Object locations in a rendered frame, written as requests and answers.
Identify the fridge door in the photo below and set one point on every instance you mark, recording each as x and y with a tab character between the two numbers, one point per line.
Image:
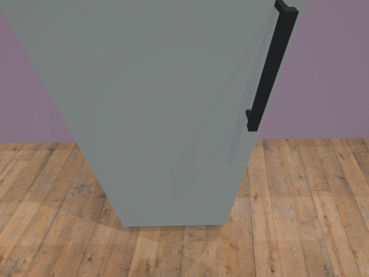
155	94

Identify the handle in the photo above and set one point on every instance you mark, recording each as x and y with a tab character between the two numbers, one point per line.
285	23

